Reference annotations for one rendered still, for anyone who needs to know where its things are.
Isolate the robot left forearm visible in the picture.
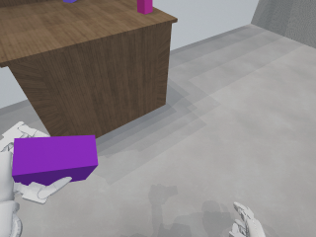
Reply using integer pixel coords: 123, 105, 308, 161
0, 200, 23, 237

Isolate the robot right hand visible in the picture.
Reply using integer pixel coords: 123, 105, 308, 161
229, 201, 266, 237

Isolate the table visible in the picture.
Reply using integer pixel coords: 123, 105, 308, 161
0, 0, 178, 138

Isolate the robot left hand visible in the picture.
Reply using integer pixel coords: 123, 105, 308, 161
0, 121, 72, 204

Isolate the sponge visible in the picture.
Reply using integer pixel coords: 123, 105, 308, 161
12, 134, 99, 186

